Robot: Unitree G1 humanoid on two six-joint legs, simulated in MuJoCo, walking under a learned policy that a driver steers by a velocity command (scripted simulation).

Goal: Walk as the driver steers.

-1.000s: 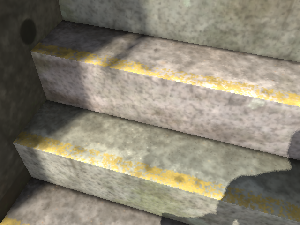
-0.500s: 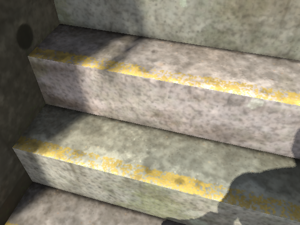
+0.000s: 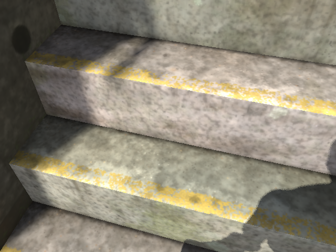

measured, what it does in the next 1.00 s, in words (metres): stands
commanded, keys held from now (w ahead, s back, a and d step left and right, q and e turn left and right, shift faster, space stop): w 1.00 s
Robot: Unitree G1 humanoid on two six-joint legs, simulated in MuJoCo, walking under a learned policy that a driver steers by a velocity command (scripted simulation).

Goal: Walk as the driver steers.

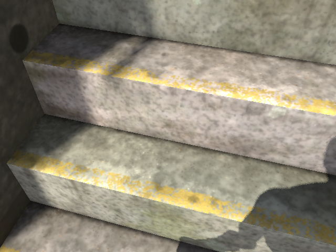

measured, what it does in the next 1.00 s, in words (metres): stands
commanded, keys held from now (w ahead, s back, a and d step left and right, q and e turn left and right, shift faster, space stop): w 1.00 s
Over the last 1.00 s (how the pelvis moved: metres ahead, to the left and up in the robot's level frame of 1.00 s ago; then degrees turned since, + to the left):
0.00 0.00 0.00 0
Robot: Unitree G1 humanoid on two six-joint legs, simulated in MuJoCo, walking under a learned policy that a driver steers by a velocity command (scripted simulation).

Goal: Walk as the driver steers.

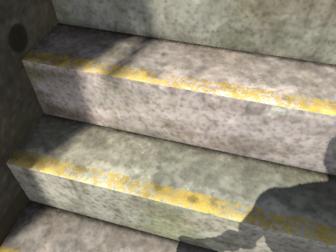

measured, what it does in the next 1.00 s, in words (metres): stands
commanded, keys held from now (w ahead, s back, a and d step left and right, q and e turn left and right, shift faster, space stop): w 1.00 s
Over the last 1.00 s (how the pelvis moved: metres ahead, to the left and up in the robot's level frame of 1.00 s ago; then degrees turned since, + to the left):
0.00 0.00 0.00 0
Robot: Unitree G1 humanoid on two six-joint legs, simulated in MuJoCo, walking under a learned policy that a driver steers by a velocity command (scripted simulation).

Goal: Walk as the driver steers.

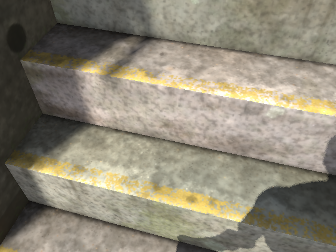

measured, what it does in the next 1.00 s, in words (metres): stands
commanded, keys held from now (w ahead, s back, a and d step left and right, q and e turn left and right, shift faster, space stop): w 1.00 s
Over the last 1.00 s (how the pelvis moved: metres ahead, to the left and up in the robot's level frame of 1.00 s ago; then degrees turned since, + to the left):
0.00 0.00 0.00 0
